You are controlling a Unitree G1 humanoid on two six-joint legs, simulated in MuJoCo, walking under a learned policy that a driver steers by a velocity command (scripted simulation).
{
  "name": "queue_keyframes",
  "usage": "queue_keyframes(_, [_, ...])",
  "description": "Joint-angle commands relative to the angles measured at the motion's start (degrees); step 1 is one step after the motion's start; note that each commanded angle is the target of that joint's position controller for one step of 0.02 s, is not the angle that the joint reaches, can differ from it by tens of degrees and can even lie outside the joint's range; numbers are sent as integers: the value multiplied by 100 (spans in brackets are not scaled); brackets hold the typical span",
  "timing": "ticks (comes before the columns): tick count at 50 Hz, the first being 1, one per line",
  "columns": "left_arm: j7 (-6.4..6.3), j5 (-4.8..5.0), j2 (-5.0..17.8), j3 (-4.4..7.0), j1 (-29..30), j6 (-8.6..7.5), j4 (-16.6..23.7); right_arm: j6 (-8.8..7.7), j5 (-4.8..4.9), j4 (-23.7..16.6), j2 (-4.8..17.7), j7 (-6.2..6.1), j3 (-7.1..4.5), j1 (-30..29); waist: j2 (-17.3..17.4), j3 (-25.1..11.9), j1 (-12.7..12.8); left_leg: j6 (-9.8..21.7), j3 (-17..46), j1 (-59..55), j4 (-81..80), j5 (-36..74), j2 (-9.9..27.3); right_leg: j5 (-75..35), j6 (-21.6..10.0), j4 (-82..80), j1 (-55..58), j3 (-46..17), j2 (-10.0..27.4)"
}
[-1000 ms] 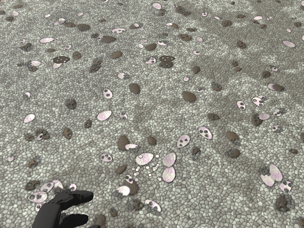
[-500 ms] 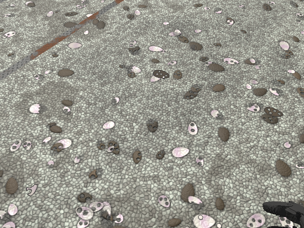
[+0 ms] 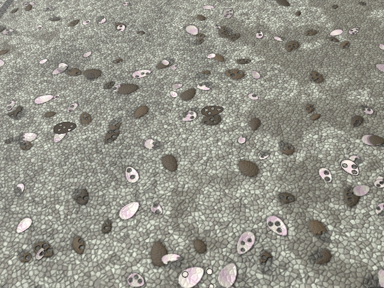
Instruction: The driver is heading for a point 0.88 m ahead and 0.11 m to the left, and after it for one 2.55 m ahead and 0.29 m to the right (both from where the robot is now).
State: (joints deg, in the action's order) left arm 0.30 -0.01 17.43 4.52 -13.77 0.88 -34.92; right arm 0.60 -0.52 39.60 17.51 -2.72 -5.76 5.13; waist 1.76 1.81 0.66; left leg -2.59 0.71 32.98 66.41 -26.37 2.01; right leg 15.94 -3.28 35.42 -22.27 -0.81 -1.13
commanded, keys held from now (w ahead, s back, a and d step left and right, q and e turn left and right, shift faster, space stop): e+shift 0.08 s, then w+e+shift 0.08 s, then w+shift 0.08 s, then w+q+shift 0.76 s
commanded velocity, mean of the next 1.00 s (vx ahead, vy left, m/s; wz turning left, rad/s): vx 0.69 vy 0.00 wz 0.16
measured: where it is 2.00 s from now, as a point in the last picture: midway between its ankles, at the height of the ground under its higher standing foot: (143, 139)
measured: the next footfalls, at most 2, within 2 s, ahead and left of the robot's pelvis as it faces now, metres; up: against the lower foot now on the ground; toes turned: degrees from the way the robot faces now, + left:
left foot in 0.42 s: +0.16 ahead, +0.11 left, +0.00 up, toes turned -15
right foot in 0.80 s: +0.47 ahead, -0.14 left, +0.00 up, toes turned +7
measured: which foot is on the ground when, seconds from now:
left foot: up 0.00-0.40, down 0.42-0.82, up 0.84-1.00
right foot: down 0.00-0.42, up 0.44-0.78, down 0.80-1.00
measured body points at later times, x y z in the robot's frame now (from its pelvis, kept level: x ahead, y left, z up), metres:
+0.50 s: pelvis +0.12 +0.03 +0.00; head +0.13 +0.05 +0.45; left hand +0.33 +0.24 -0.09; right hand +0.14 -0.26 -0.10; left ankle +0.12 +0.12 -0.73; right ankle +0.05 -0.09 -0.69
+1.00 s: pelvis +0.46 -0.01 +0.01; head +0.48 -0.01 +0.46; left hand +0.49 +0.29 -0.10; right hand +0.64 -0.28 -0.10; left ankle +0.39 +0.07 -0.64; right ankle +0.43 -0.15 -0.73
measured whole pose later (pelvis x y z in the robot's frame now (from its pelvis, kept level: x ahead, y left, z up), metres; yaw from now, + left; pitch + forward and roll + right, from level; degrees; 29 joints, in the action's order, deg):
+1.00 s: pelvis +0.46 -0.01 +0.01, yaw +14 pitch +2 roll -2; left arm -0.6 -2.5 17.8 2.8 -17.5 -4.5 -40.6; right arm -0.6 -1.6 43.8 20.5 3.3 -4.5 13.0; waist 2.7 -0.7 0.5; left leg 5.4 0.0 32.6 71.0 -15.9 1.3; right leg 17.9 0.6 23.8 -8.3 6.8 0.1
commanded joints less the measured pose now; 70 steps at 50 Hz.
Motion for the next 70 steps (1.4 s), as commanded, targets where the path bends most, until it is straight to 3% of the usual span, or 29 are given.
queue_keyframes(1, [-165,100,872,227,462,-31,627,-135,-67,-482,471,-40,-124,-245,-844,-841,-204,41,508,864,263,709,-105,-2221,-856,-1425,1223,-1984,1259])
queue_keyframes(4, [-265,86,912,250,282,15,645,-175,-11,-388,261,20,-43,-232,-710,-964,-131,-68,562,738,-582,1060,-371,-2138,-802,-1334,1395,-2047,1045])
queue_keyframes(8, [-266,190,1121,297,30,-58,620,-369,134,-392,436,236,-66,-385,-1178,-789,45,-57,666,561,-2064,1148,-492,1910,-931,-2110,1322,-2991,1032])
queue_keyframes(15, [-81,96,822,88,-157,-302,470,-756,164,-340,307,423,62,-399,-1258,-387,325,192,133,-501,-3019,1337,-188,1692,-966,-1998,828,-2690,1146])
queue_keyframes(16, [121,-263,1030,145,-255,-221,391,-458,-278,-228,256,493,134,-218,-1294,-352,328,211,-252,-799,-3057,1024,-308,1996,-821,-2164,606,-2520,813])
queue_keyframes(17, [200,-269,970,128,-110,-204,426,-347,-229,-258,285,504,127,-112,-1284,-165,207,293,-351,-1001,-3233,995,-287,1972,-778,-2147,443,-2423,792])
queue_keyframes(20, [134,-234,654,5,133,-247,449,-368,-142,14,406,483,131,991,-547,-274,-383,620,-207,-2604,-3780,741,-302,1991,-569,-1258,-349,-1855,636])
queue_keyframes(22, [41,-239,265,-147,839,-398,964,-459,-177,239,1412,489,-97,2190,1414,26,-819,1506,3901,-3936,-5615,-1942,1527,1145,10,1652,-2739,-11,-364])
queue_keyframes(23, [45,-295,415,-145,866,-467,1003,-426,-152,197,1401,541,-152,2072,1013,125,-681,1889,5192,-3983,-5922,-2446,1846,1020,41,2239,-3432,-361,-178])
queue_keyframes(25, [104,-354,657,-90,989,-523,792,-442,-62,121,1003,543,-73,1800,192,93,-548,1682,3835,-3690,-5533,-1461,1310,220,240,2433,-3063,-466,194])
queue_keyframes(29, [240,-364,393,-199,1060,-411,695,-479,13,366,746,408,16,2017,536,164,-455,1581,2680,-2898,-5796,5,531,-203,550,1694,-2066,-97,202])
queue_keyframes(36, [244,-184,262,-333,2180,-450,933,-428,21,632,830,352,-79,2416,713,250,-785,1595,2615,-2712,-5482,1783,403,-687,639,-129,-1035,145,-125])
queue_keyframes(39, [80,-154,588,-191,986,-521,586,-481,66,564,1071,344,-142,1927,552,-323,-29,1227,2387,-2026,-4437,4093,307,-603,396,-681,1399,137,-313])
queue_keyframes(40, [-40,-207,896,-48,-46,-546,288,-533,102,513,1129,390,-160,1722,156,-900,521,1053,2044,-1462,-3144,4449,-46,-529,237,-630,2863,-14,-74])
queue_keyframes(41, [-193,-308,1359,128,-1298,-548,151,-622,116,364,815,415,-65,1575,-407,-1750,1124,970,1594,-579,-1361,3200,-408,1234,26,-746,4302,-1034,1071])
queue_keyframes(42, [-210,-467,1785,195,-1513,-515,85,-618,294,68,64,387,133,1853,-2033,-2394,843,906,999,723,215,-386,-982,3903,-268,-1911,4972,-3952,2630])
queue_keyframes(43, [-203,-416,1356,141,-807,-467,123,-491,193,117,372,334,151,1660,-1629,-1610,507,952,754,1197,892,207,-453,3899,-354,-2122,4019,-4519,2667])
queue_keyframes(45, [-151,-364,623,-26,-491,-459,29,-374,-56,171,506,447,121,1104,-513,-547,407,898,496,1195,763,891,39,2034,-359,-2088,2905,-2738,2192])
queue_keyframes(50, [-35,-160,231,-140,-820,-692,-579,-86,-141,-232,127,738,260,271,-782,300,108,795,313,1711,645,1319,425,-509,-169,-2556,2215,-649,1764])
queue_keyframes(57, [-75,-174,603,-91,-843,-828,-1007,-114,-123,-848,144,960,482,-1077,-350,794,-84,1119,-1003,265,-1836,2617,-43,-4233,189,-2954,1603,1598,1229])
queue_keyframes(59, [-139,-173,1003,-8,-1051,-758,-1047,-120,-105,-706,305,898,442,-686,-587,312,-357,1320,-1313,-502,-2054,2333,-537,-7019,247,-2034,2225,1675,1359])
queue_keyframes(61, [-196,-209,1382,91,-713,-561,-932,-137,-87,-237,723,754,251,1028,-872,-670,-1295,1559,-1085,-2329,-2105,1743,-857,-8112,172,207,2147,1532,1611])
queue_keyframes(62, [-181,-200,1259,42,-547,-523,-854,-171,-184,217,940,633,115,2265,-628,-1123,-1735,1748,-501,-4055,-2862,2007,-809,-6957,133,1932,1215,1427,1505])
queue_keyframes(63, [-91,-207,782,-27,-619,-539,-858,-109,-86,302,1218,468,-56,1962,647,-999,-1258,1676,668,-5115,-3310,2179,-79,-253,313,4206,-359,1375,332])
queue_keyframes(64, [-99,63,417,-213,-1700,-562,-368,-97,-300,-123,1844,420,-97,1403,1326,-2226,-316,2698,3759,-6459,-3592,4500,2002,1581,428,6197,-1917,476,106])
queue_keyframes(65, [-169,18,839,-161,-1003,-598,-456,-81,-145,-217,1421,335,-89,1665,-98,-2576,-880,2663,3676,-6018,-4110,4929,1903,707,418,6156,-1912,-145,252])
queue_keyframes(67, [-171,-9,535,-261,-883,-540,-573,-266,-102,97,856,239,103,1216,-669,-806,-178,2262,2269,-3700,-4390,5560,1611,526,384,5043,-1514,-150,652])
queue_keyframes(68, [-239,372,835,-80,-838,-634,-661,-496,106,-178,616,357,160,669,-950,-862,-176,2241,2063,-3138,-4584,4808,1500,831,433,4952,-1231,-545,808])
queue_keyframes(70, [-225,398,643,-43,-1039,-497,-818,-702,59,33,511,423,184,402,-555,-511,222,1749,1255,-2224,-4911,5071,1235,436,444,3996,-710,-712,996])
Keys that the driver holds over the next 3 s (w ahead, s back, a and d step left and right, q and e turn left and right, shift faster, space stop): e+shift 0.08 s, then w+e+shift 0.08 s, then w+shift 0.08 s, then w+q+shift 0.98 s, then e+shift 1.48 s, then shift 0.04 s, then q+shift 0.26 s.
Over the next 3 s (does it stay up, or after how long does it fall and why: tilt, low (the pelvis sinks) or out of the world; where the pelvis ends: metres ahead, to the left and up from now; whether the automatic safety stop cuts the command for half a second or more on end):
stays up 1.07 0.25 0.00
